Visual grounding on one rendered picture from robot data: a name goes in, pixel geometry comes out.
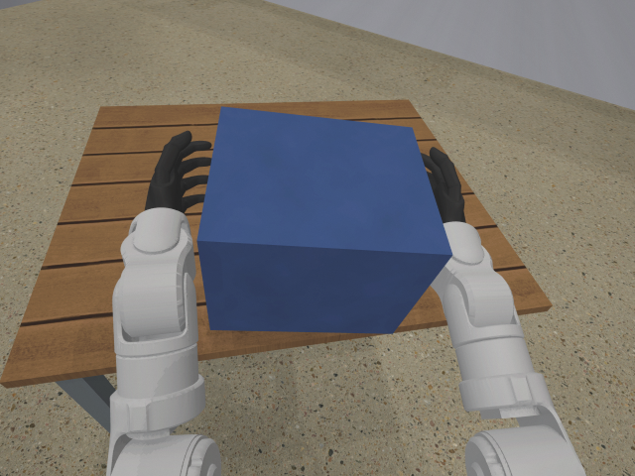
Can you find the robot right hand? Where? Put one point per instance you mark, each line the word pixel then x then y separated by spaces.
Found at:
pixel 445 185

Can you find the carton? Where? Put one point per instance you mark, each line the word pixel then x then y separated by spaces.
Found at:
pixel 314 224

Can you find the robot right upper arm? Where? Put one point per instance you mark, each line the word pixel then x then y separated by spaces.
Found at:
pixel 536 450

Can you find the right robot forearm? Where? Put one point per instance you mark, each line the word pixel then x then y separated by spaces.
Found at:
pixel 498 377

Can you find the robot left hand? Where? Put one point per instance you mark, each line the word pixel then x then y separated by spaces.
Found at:
pixel 167 185

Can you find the left robot forearm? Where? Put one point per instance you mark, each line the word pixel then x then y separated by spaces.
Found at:
pixel 155 332

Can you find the robot left upper arm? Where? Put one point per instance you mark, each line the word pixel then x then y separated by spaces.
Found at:
pixel 173 455

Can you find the table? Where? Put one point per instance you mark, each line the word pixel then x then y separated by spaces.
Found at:
pixel 66 334

